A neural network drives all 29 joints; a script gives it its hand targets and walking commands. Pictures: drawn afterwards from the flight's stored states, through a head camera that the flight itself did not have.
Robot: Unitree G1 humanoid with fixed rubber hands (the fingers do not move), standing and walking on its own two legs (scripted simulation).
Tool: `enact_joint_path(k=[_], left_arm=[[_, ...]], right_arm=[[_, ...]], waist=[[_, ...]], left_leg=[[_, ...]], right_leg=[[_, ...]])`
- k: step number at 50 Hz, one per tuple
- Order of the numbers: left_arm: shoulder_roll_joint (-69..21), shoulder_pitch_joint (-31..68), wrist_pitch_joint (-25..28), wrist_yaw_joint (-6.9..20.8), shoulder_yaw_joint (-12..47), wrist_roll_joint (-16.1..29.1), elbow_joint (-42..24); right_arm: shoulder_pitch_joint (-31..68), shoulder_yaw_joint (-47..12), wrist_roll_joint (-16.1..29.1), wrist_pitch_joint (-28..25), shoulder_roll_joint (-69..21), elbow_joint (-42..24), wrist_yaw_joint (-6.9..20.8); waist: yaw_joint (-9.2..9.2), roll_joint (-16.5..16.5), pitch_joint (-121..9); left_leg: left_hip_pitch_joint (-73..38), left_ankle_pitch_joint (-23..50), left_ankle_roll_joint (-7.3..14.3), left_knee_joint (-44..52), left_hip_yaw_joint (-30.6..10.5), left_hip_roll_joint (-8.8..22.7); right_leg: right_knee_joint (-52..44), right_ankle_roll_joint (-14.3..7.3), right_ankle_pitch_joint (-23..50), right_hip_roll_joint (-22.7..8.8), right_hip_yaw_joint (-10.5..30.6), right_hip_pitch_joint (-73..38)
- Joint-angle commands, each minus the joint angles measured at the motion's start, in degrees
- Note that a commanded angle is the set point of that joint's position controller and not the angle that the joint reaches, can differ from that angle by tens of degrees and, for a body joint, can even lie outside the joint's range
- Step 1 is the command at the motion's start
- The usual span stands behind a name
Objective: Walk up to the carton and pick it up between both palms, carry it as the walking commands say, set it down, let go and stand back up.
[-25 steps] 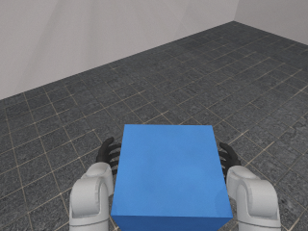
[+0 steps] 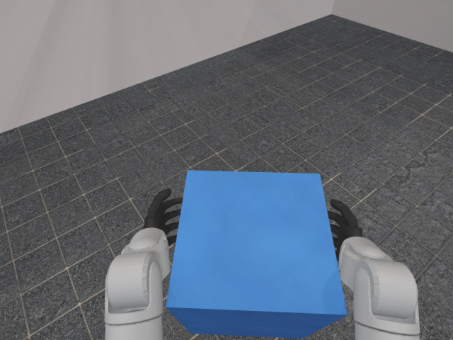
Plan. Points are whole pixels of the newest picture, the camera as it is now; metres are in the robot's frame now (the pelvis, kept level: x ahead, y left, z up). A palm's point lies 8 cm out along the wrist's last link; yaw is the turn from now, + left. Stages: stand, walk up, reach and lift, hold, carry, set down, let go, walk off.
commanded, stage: carry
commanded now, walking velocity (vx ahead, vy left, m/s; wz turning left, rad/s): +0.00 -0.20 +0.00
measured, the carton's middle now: (249, 261) +0.27 -0.01 +0.02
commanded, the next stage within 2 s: none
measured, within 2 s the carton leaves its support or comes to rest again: neither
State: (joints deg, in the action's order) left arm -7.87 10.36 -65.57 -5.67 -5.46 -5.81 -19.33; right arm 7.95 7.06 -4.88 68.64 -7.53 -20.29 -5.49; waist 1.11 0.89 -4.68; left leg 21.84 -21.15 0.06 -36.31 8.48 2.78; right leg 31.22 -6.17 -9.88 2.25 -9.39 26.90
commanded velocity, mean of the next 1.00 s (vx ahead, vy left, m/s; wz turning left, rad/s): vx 0.00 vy -0.02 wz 0.00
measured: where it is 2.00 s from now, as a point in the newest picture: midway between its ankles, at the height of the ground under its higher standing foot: outside the picture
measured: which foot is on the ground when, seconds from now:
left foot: down 0.00-0.28, up 0.30-0.52, down 0.54-1.00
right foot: down 0.00-0.00, up 0.02-0.24, down 0.26-1.00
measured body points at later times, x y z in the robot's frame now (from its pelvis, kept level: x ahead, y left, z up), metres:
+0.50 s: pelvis -0.05 -0.12 +0.01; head -0.04 -0.14 +0.46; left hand +0.25 +0.01 +0.10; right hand +0.22 -0.29 +0.07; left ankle -0.06 +0.01 -0.70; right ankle +0.00 -0.21 -0.72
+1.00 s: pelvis -0.08 -0.12 +0.01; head -0.10 -0.13 +0.46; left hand +0.20 +0.03 +0.09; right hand +0.19 -0.27 +0.07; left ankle -0.06 +0.00 -0.72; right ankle +0.00 -0.21 -0.72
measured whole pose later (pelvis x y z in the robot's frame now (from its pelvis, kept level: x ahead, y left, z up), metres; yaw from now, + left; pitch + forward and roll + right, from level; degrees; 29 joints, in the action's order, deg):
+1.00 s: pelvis -0.08 -0.12 +0.01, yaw +0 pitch +2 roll +1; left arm -7.8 10.3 -67.0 -5.4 -7.8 -5.9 -15.6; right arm 9.1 6.1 -6.2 69.6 -7.7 -14.6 -5.3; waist -0.1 0.1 -5.9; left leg 18.8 -13.7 0.0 -30.0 6.3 1.9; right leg 28.0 -2.8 -6.9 -1.4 -6.6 23.9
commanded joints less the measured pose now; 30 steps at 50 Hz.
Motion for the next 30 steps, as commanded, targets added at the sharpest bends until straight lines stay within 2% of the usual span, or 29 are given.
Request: enact_joint_path(k=[1,2,3,4,5,6,7,8,9,10,11,12,13,14,15,16,17,18,20,22,24,25,26,28,29,30], left_arm=[[-52.35,19.18,-1.71,13.61,40.34,19.81,-0.41],[-52.86,22.59,-1.72,13.83,41.82,21.0,-1.67],[-53.89,25.77,-1.54,13.74,43.3,22.25,-4.12],[-54.15,25.95,-1.55,13.96,43.03,22.72,-3.95],[-54.5,26.51,-1.56,14.07,43.37,23.43,-3.81],[-53.74,26.22,-1.75,14.2,43.12,23.78,-3.92],[-53.49,26.08,-1.9,14.23,43.19,24.07,-3.99],[-53.21,26.26,-2.02,14.35,43.37,24.84,-4.09],[-52.63,26.51,-2.17,14.41,43.42,25.26,-4.73],[-52.41,24.89,-2.47,14.48,43.0,25.0,-3.63],[-52.51,24.08,-2.68,14.66,42.7,24.87,-2.48],[-51.9,22.19,-2.94,14.94,42.04,24.76,-0.56],[-51.57,22.02,-3.01,15.22,42.2,24.69,0.18],[-51.53,20.54,-2.97,15.54,41.93,24.4,1.98],[-52.38,21.92,-2.07,15.63,41.79,23.59,2.75],[-53.3,23.78,-1.92,15.69,40.7,23.82,2.44],[-55.19,25.05,-1.6,15.66,41.25,24.23,0.12],[-54.61,25.45,-1.31,15.46,40.64,23.75,-1.22],[-54.52,23.08,-1.09,14.9,39.49,22.42,-0.79],[-53.15,21.02,-0.98,14.46,38.31,20.83,-1.13],[-52.54,19.06,-1.32,14.26,37.83,19.64,0.03],[-52.88,19.57,-1.49,14.18,38.28,19.78,0.09],[-52.9,18.52,-1.66,14.28,38.04,19.33,1.14],[-52.6,18.34,-1.48,14.36,37.66,18.82,2.84],[-52.2,19.64,-1.51,14.48,37.48,18.74,2.95],[-52.73,22.84,-1.21,14.56,38.95,19.78,1.77]], right_arm=[[28.33,-41.99,22.58,-0.94,-50.02,-2.99,15.78],[28.64,-41.72,22.57,-1.21,-50.78,-2.24,15.76],[30.29,-42.37,23.6,-1.39,-51.43,-4.53,15.94],[30.99,-42.28,23.45,-1.4,-51.54,-5.59,15.99],[31.73,-41.6,22.89,-1.54,-51.79,-5.92,15.73],[30.6,-41.18,21.97,-1.49,-51.65,-4.97,15.18],[30.23,-40.67,21.6,-1.49,-51.33,-5.39,14.78],[30.07,-40.37,21.24,-1.48,-50.79,-5.55,14.4],[27.98,-40.05,20.56,-1.43,-50.36,-4.96,14.02],[27.11,-39.9,20.17,-1.23,-50.18,-4.9,13.75],[27.11,-39.68,19.63,-1.13,-49.66,-5.03,13.6],[25.05,-38.93,18.54,-0.88,-48.84,-3.15,13.36],[24.9,-39.04,18.27,-0.86,-49.85,-2.21,13.42],[24.78,-39.26,18.12,-0.81,-49.61,-1.69,13.46],[30.84,-41.32,19.35,-0.76,-50.42,-4.19,13.85],[33.57,-42.51,20.83,-0.75,-51.85,-3.9,14.06],[34.95,-43.37,21.98,-1.18,-52.67,-5.63,14.16],[35.79,-43.97,22.56,-1.33,-53.47,-5.71,14.16],[35.27,-44.46,23.32,-1.48,-53.42,-6.12,14.23],[34.36,-45.45,23.8,-1.32,-53.15,-5.93,14.27],[33.44,-45.43,23.89,-0.91,-52.6,-5.89,14.49],[33.02,-45.4,23.65,-0.78,-52.12,-5.43,14.49],[32.37,-45.22,23.56,-0.61,-51.81,-4.81,14.63],[33.07,-44.54,23.66,-0.67,-51.45,-3.76,15.11],[32.75,-43.76,22.68,-0.88,-51.71,-1.06,15.51],[33.54,-43.03,22.4,-1.17,-51.74,-0.25,15.66]], waist=[[-0.62,13.08,-15.36],[-0.25,16.42,-11.19],[-0.35,10.92,-10.04],[-0.63,6.57,-9.91],[-1.11,5.79,-9.85],[-1.27,7.39,-9.82],[-1.13,9.16,-11.27],[-0.79,11.15,-12.0],[-0.36,13.34,-13.3],[-0.26,13.14,-13.66],[-0.7,11.43,-14.18],[-0.88,10.8,-13.67],[-1.31,7.03,-14.61],[-1.03,-3.57,-14.99],[-1.98,-19.88,-15.83],[-1.63,-18.03,-16.21],[-1.39,-13.32,-16.98],[-1.45,-10.48,-17.47],[-1.45,-9.99,-18.64],[-1.49,-12.54,-19.74],[-1.35,-11.22,-19.83],[-0.94,-10.69,-19.68],[-0.94,-9.7,-18.74],[-1.66,-5.51,-18.72],[-1.84,0.27,-15.26],[-1.62,1.09,-13.36]], left_leg=[[-19.76,7.32,6.79,20.5,-29.23,25.41],[-14.21,14.12,11.72,21.23,-30.12,30.46],[-11.97,16.9,11.45,19.81,-26.0,27.75],[-10.91,17.54,9.15,18.82,-20.58,23.85],[-10.38,18.1,7.17,17.84,-15.66,21.11],[-11.08,20.72,5.95,15.79,-11.77,19.09],[-11.0,23.24,5.18,13.76,-8.36,16.32],[-10.36,24.49,4.61,12.57,-6.53,14.46],[-10.46,23.76,4.38,11.82,-6.25,14.15],[-9.99,23.54,3.85,10.29,-5.49,13.47],[-9.15,21.93,2.87,8.08,-4.8,12.99],[-7.54,20.54,1.22,5.62,-4.39,11.89],[-4.0,17.21,-0.93,0.98,-2.83,10.29],[3.05,3.57,-3.37,-3.16,-1.89,7.12],[7.04,-11.94,-4.84,-8.02,-0.68,2.81],[6.25,-15.53,-4.67,-14.44,-3.62,3.16],[7.67,-14.42,-4.37,-15.67,-4.87,3.55],[8.95,-11.62,-3.79,-16.08,-4.7,3.23],[7.02,-7.72,-2.83,-12.22,-4.47,2.23],[3.71,-6.46,-2.52,-7.11,-3.53,0.52],[-0.54,-2.99,-1.97,0.16,-2.38,-0.44],[-3.23,1.57,-1.83,7.53,-2.37,-0.02],[-6.7,5.46,-1.78,11.01,-2.68,0.63],[-12.57,6.23,-1.01,14.32,-7.33,5.23],[-7.68,1.11,-0.77,12.89,-7.75,6.3],[-2.85,-2.44,-0.81,14.11,-7.52,6.42]], right_leg=[[7.21,6.03,-9.84,-5.61,5.83,7.29],[19.44,6.77,-16.84,-6.2,7.75,10.23],[25.96,6.96,-15.47,-6.31,11.49,9.97],[28.39,7.5,-13.14,-5.4,12.53,9.77],[27.15,7.94,-11.49,-6.14,11.61,9.63],[23.83,8.7,-10.92,-6.59,9.85,8.43],[19.76,9.02,-11.54,-5.68,7.57,5.2],[15.86,9.23,-12.56,-4.48,5.15,1.68],[11.89,9.36,-13.43,-3.74,3.61,-1.15],[6.72,9.46,-10.97,-2.72,1.66,-3.96],[-0.35,9.37,-6.42,-1.78,-0.77,-7.7],[-6.22,9.27,-2.7,-2.08,-0.65,-11.55],[-10.32,9.07,1.25,-5.92,3.01,-17.88],[-12.05,7.14,14.17,-14.76,13.28,-22.54],[-11.1,0.86,23.84,-21.03,22.14,-21.15],[-10.33,-1.07,23.53,-21.43,23.01,-20.7],[-8.67,-1.35,24.94,-20.8,20.72,-22.05],[-7.82,-1.06,24.39,-20.22,20.0,-23.43],[-7.69,-0.61,23.5,-19.09,16.88,-23.22],[-8.06,0.06,19.27,-17.53,14.89,-22.75],[-9.21,0.16,12.02,-17.68,15.92,-21.31],[-9.2,0.83,7.65,-17.01,15.13,-20.79],[-9.55,2.01,4.14,-16.2,14.72,-18.42],[-8.67,4.24,1.46,-15.03,14.77,-14.05],[-9.73,5.84,-3.87,-11.93,11.67,-12.81],[-8.89,5.57,-6.02,-11.51,11.21,-14.25]])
